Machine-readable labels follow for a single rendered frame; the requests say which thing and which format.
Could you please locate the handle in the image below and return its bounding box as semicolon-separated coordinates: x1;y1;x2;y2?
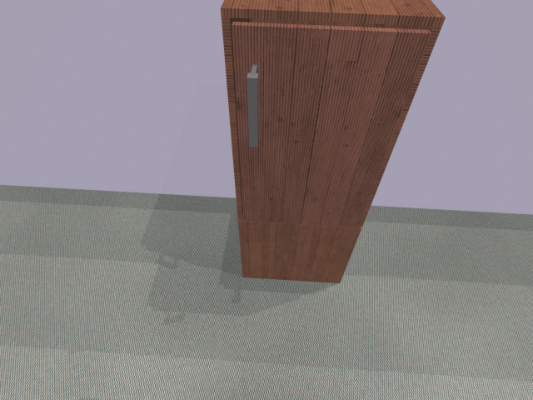
247;64;259;148

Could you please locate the cupboard door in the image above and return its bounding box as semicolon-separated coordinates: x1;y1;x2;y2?
232;22;431;227

